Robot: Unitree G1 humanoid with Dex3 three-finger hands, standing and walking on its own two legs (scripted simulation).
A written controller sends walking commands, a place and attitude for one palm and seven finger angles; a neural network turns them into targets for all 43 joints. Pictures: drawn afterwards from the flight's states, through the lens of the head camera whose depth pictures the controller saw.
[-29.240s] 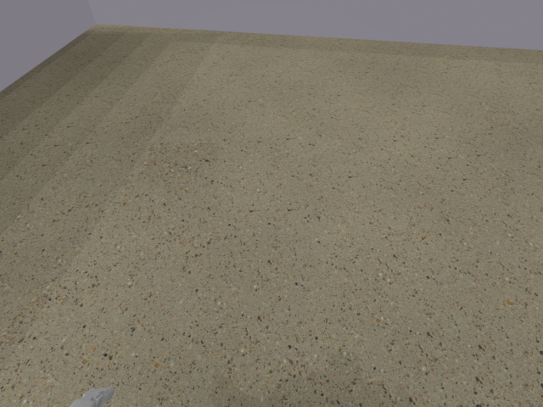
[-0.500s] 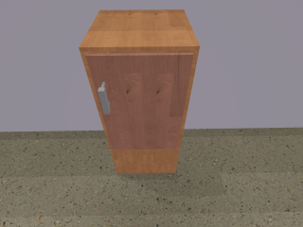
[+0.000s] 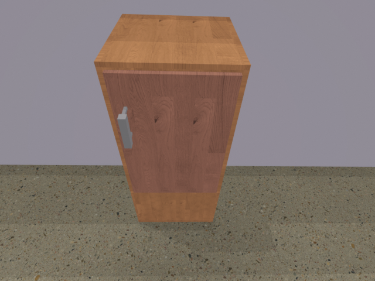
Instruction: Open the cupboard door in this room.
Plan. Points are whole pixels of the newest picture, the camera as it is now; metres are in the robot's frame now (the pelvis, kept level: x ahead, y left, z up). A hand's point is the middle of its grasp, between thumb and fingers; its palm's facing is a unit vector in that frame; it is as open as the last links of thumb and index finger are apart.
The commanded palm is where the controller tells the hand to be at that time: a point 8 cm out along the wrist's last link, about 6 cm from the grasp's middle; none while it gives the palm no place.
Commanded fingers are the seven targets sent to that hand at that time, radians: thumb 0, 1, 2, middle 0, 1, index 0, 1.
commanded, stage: come to a stop and stand still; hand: left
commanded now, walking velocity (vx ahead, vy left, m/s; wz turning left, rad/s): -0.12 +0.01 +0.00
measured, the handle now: (126, 127) +0.54 +0.22 +0.00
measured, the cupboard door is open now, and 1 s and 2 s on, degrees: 0 0 0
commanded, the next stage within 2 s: look again from close up in 1.08 s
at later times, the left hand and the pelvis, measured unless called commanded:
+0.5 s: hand out of the picture +0.02 +0.18 -0.17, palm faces +0.04 -0.97 -0.25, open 7.3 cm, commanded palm none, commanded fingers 0.00 0.90 0.90 -0.20 -0.30 -0.20 -0.30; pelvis +0.00 +0.00 +0.00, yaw +0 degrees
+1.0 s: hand out of the picture -0.06 +0.23 -0.17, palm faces +0.05 -0.98 -0.21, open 7.4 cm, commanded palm none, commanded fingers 0.00 0.90 0.90 -0.20 -0.30 -0.20 -0.30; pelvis -0.05 +0.05 +0.00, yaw +1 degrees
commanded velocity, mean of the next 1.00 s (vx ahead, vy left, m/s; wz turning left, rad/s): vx -0.05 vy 0.00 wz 0.00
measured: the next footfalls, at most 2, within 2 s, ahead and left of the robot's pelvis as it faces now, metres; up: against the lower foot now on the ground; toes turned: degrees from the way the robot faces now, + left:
none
